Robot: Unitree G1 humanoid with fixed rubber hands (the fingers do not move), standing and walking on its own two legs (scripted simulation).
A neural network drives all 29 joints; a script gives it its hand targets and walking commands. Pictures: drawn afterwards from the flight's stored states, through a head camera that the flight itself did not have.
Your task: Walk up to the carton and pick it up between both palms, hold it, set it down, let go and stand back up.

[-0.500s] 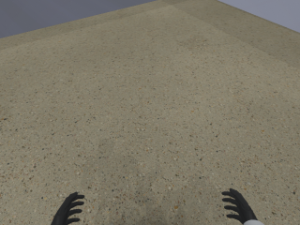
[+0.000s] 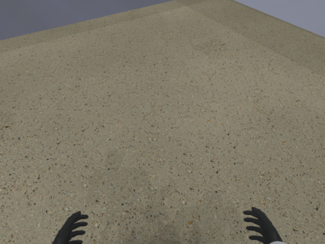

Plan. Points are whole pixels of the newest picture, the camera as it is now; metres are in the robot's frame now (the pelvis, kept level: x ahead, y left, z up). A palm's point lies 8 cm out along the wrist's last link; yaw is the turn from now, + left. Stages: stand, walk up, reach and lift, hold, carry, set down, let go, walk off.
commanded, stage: walk up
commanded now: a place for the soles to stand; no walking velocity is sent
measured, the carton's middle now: out of the picture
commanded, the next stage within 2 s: none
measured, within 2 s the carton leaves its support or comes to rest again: neither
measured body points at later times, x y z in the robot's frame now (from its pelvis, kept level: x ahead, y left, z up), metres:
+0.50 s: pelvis -0.11 -0.02 +0.01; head -0.08 -0.07 +0.45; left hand -0.02 +0.27 -0.06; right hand +0.09 -0.30 -0.11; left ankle -0.15 +0.14 -0.59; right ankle -0.02 -0.11 -0.73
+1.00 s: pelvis -0.29 +0.05 +0.01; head -0.30 +0.10 +0.46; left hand -0.23 +0.36 -0.11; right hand -0.18 -0.24 -0.07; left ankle -0.27 +0.15 -0.73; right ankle -0.19 -0.09 -0.63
